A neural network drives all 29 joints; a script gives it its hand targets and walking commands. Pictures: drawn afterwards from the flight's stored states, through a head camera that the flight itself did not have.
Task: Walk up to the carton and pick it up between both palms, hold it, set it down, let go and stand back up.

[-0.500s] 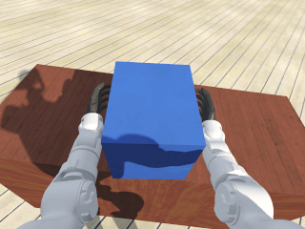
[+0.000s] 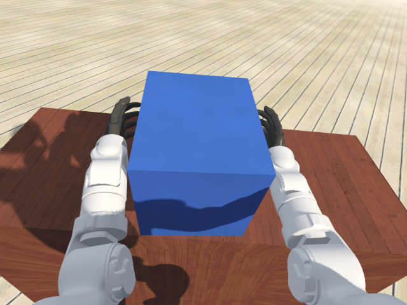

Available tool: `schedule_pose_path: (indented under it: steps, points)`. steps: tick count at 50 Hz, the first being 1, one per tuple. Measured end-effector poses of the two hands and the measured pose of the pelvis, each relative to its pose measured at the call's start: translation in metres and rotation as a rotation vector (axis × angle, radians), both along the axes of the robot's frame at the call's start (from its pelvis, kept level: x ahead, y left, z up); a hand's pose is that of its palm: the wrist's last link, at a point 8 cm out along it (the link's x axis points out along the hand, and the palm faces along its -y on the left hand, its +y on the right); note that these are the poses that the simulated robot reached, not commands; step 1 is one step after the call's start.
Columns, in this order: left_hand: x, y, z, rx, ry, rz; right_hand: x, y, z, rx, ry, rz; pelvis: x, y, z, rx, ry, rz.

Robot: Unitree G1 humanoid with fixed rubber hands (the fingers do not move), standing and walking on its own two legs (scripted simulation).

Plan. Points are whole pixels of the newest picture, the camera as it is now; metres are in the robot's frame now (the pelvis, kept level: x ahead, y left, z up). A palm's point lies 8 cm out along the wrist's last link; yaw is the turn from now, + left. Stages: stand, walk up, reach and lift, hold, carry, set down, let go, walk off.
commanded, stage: reach and lift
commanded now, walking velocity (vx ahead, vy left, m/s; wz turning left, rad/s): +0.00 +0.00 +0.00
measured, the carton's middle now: (195, 154) +0.39 +0.03 +0.11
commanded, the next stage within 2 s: hold in 1.58 s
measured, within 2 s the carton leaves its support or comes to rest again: neither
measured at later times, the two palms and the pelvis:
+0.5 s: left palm (122, 131) +0.37 +0.17 +0.18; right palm (284, 143) +0.37 -0.14 +0.17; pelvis +0.00 +0.01 +0.00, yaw +0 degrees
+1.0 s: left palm (115, 120) +0.37 +0.18 +0.20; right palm (285, 128) +0.37 -0.14 +0.20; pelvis +0.00 +0.00 +0.00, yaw +0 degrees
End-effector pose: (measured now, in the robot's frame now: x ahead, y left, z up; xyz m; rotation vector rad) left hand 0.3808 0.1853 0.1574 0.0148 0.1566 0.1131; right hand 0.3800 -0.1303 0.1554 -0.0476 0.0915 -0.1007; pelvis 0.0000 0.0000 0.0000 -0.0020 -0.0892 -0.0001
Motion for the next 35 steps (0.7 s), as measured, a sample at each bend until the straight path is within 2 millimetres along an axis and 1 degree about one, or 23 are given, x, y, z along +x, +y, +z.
schedule_pose_path:
  steps: [4, 10, 18, 25, 35]
  points:
    - [0.000, 0.002, 0.006, 0.010, 0.002, -0.007, -0.003, 0.002, -0.002, 0.009, 0.002, -0.007, -0.002, 0.003, 0.000, -0.002, -0.007, 0.003]
    - [-0.001, 0.002, 0.010, 0.025, 0.006, -0.011, -0.006, 0.002, -0.002, 0.027, 0.004, -0.015, -0.003, 0.007, 0.000, -0.005, -0.009, 0.002]
    - [-0.004, -0.008, 0.013, 0.034, 0.006, -0.011, -0.009, -0.007, 0.007, 0.032, 0.001, -0.020, -0.004, 0.009, -0.001, -0.009, -0.015, 0.000]
    - [-0.010, -0.016, 0.021, 0.044, 0.007, -0.003, -0.013, -0.015, 0.017, 0.047, -0.001, -0.016, -0.004, 0.008, -0.002, -0.010, -0.020, -0.002]
    - [-0.019, -0.019, 0.032, 0.034, 0.015, 0.009, -0.018, -0.018, 0.029, 0.065, 0.006, -0.007, -0.004, 0.005, -0.002, -0.007, -0.034, 0.001]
